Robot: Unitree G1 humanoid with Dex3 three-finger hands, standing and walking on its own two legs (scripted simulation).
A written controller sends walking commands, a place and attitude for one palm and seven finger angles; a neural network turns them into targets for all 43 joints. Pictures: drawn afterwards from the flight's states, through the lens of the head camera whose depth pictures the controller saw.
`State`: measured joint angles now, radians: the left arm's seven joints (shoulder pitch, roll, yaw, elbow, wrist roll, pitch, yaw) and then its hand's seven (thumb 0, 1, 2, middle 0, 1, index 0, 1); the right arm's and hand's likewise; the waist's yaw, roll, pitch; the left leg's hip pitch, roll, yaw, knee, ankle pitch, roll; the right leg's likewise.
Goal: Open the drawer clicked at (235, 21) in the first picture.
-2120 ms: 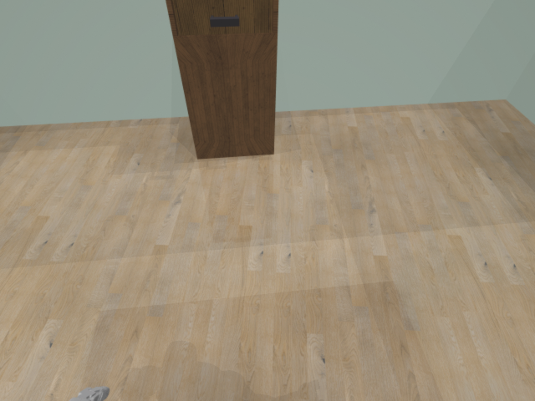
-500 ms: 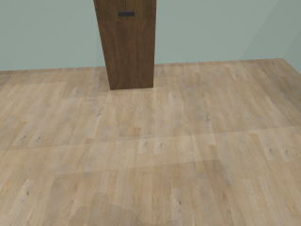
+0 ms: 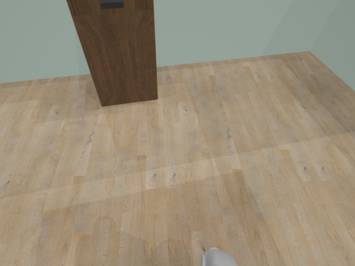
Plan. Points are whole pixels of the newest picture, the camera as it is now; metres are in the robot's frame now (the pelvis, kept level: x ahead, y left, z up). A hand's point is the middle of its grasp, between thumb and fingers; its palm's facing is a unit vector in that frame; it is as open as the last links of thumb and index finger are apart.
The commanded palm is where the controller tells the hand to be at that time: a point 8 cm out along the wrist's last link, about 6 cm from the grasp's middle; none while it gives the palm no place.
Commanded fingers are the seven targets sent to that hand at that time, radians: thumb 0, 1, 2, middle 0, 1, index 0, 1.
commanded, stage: walk to a spot facing it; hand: left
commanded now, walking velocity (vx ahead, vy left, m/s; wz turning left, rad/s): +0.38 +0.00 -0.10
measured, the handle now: (111, 2) +1.32 +0.38 +0.00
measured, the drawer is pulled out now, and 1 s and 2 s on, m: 0.00 0.00 0.00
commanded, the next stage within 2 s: turn to face it in 0.90 s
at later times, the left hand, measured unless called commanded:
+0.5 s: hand (120, 243) +0.20 +0.16 -0.18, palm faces +0.09 -0.99 -0.14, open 7.3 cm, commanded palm none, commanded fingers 0.00 0.90 0.90 -0.20 -0.30 -0.20 -0.30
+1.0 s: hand (137, 139) +0.54 +0.16 -0.16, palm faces -0.11 -0.97 -0.20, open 7.3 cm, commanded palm none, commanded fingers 0.00 0.90 0.90 -0.20 -0.30 -0.20 -0.30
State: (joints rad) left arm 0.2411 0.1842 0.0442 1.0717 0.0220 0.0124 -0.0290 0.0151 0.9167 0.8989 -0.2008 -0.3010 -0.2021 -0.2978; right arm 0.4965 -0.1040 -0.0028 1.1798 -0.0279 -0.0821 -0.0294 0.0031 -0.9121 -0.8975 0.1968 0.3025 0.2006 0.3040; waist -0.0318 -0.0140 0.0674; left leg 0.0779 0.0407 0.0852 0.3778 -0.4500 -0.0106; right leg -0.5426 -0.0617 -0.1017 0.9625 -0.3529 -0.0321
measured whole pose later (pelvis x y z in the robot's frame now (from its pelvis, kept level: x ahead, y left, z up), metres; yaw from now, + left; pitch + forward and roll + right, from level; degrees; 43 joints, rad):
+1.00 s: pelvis +0.45 -0.02 +0.00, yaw -6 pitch -1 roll +1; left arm 0.16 0.19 0.07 1.04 0.03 -0.01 -0.03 0.01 0.92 0.90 -0.20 -0.30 -0.20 -0.30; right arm 0.44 -0.13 -0.04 1.15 -0.03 -0.06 -0.01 0.00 -0.92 -0.90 0.20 0.30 0.20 0.30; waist -0.04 0.00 0.07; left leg 0.06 0.09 0.29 0.39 -0.40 -0.05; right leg -0.48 -0.09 -0.13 0.64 -0.18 -0.02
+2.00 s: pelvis +0.56 -0.06 +0.01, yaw +12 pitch -1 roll +1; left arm 0.26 0.15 0.03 1.00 0.02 0.01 0.03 0.01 0.91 0.90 -0.20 -0.30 -0.20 -0.30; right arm 0.22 -0.20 -0.06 1.02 -0.02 0.07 0.01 0.01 -0.92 -0.90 0.20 0.30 0.20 0.30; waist 0.00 0.04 0.01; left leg -0.40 -0.01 0.03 0.75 -0.37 0.00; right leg -0.22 -0.06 -0.09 0.52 -0.27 0.00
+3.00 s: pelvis +0.80 +0.03 +0.01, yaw +15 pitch -1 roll +0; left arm 0.15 0.14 0.06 1.02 0.01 -0.06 0.02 -0.01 0.94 0.90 -0.20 -0.30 -0.21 -0.30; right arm 0.30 -0.16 -0.05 1.10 -0.02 -0.01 -0.01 0.01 -0.91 -0.90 0.19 0.30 0.20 0.30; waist -0.04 0.04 0.08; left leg -0.43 0.10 0.05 1.11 -0.38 0.00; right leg -0.29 -0.01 -0.17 0.50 -0.21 -0.08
